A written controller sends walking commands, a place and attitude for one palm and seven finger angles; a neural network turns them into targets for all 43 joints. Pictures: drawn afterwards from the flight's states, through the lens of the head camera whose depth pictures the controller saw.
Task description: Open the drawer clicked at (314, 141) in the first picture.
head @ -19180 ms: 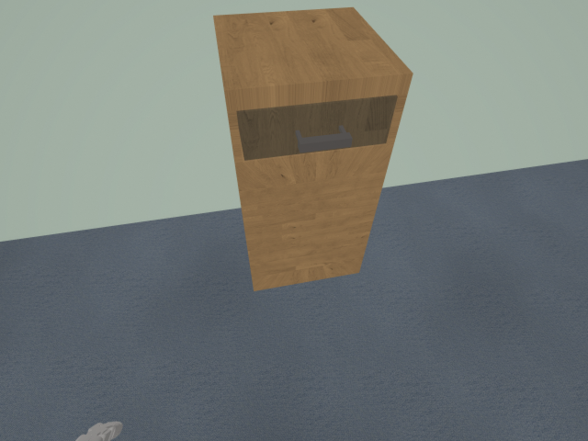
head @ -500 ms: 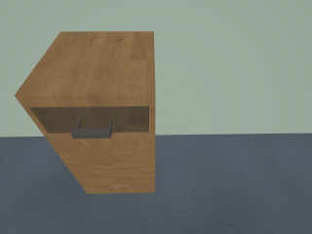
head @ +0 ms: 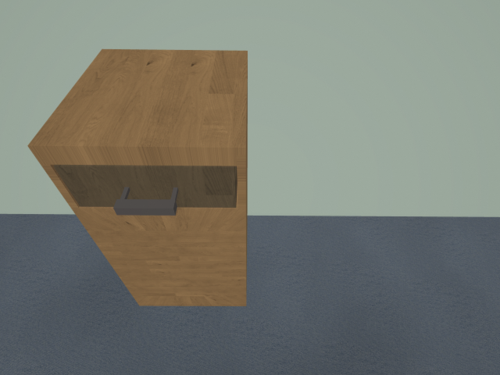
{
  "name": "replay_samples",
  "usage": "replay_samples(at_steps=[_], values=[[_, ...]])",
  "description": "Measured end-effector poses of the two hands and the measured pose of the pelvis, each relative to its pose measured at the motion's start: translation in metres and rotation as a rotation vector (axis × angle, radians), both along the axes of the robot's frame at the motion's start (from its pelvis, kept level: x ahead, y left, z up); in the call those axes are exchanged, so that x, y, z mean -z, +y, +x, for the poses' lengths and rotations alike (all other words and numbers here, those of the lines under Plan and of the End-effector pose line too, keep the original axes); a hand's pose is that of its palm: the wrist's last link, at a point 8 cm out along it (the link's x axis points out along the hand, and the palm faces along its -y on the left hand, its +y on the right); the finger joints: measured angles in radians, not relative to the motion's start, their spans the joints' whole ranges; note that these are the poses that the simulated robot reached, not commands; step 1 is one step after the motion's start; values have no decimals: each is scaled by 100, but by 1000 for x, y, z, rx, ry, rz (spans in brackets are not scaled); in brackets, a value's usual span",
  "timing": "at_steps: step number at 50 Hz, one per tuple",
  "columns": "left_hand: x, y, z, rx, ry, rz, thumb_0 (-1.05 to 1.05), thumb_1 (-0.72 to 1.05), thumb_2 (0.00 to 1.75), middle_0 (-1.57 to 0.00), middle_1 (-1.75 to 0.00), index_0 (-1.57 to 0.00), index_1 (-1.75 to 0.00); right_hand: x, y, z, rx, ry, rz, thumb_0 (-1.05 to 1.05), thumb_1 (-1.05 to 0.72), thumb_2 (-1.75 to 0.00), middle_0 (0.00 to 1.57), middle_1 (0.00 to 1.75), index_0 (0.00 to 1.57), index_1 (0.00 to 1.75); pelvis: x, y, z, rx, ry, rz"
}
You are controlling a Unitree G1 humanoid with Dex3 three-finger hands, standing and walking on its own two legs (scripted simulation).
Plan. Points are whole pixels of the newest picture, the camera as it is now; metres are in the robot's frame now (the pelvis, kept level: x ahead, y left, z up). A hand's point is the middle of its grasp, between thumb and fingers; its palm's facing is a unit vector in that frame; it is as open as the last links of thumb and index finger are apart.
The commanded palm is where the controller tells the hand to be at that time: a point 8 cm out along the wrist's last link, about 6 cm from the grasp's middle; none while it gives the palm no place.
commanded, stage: come to a stop and stand still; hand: left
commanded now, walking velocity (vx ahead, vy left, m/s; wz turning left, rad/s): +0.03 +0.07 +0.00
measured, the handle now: (148, 199) +0.47 +0.26 -0.05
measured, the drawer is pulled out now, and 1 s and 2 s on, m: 0.00 0.00 0.00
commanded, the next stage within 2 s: look again from close up in 1.10 s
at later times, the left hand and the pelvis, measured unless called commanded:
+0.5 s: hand out of the picture -0.03 +0.19 -0.18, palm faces +0.02 -0.98 -0.19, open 7.4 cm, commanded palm none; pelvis -0.02 +0.03 -0.01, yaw +0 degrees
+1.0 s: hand out of the picture +0.00 +0.21 -0.18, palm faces +0.00 -0.98 -0.19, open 7.4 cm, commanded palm none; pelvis +0.00 +0.05 +0.00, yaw -1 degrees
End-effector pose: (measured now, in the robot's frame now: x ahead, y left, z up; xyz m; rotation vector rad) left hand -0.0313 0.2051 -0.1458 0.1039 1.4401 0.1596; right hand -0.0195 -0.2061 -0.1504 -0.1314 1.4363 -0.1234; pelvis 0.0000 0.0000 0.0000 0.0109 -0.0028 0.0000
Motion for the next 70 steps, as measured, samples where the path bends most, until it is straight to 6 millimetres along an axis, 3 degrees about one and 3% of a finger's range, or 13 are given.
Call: replay_samples(at_steps=[14,20,30,38,52,70], values=[[0,-2,-11,-11,10,9,0,90,90,-20,-30,-20,-30,1,-2,-3,-4,5,5,0,-91,-90,20,30,20,29,1,-2,-4,-2,8,-7],[2,14,-13,34,-2,12,0,90,90,-20,-30,-20,-30,4,-2,2,20,-48,-25,1,-93,-90,20,30,20,29,7,15,-16,0,13,-46],[3,54,19,47,-84,36,0,90,90,-20,-30,-20,-30,3,30,-5,3,-65,-12,1,-93,-90,20,30,20,29,7,39,-15,8,-5,-19],[0,66,28,67,-73,39,0,91,90,-19,-30,-20,-30,2,46,-14,13,-27,7,1,-92,-90,20,30,20,29,4,48,-11,17,8,-8],[3,55,23,47,-17,17,0,90,90,-19,-30,-20,-30,2,44,-2,16,-16,-4,0,-91,-90,20,30,20,29,4,48,2,20,1,-3],[1,32,15,35,1,11,0,90,90,-20,-30,-20,-30,2,23,9,11,-21,-6,0,-92,-90,20,30,20,29,2,29,6,18,0,2]])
